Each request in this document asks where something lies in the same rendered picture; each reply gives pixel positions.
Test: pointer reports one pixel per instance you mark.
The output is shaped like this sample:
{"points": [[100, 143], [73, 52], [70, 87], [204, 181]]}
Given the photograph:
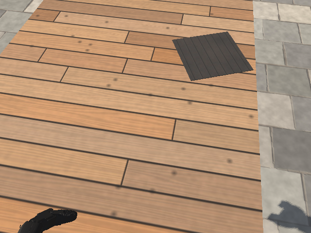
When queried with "robot left hand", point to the robot left hand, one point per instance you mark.
{"points": [[46, 220]]}

